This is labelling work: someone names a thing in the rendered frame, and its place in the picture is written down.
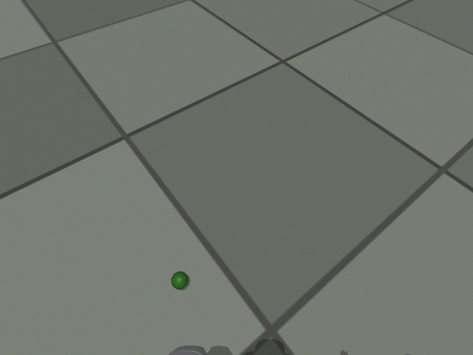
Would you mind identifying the ball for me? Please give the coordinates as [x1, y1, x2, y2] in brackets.
[171, 271, 188, 289]

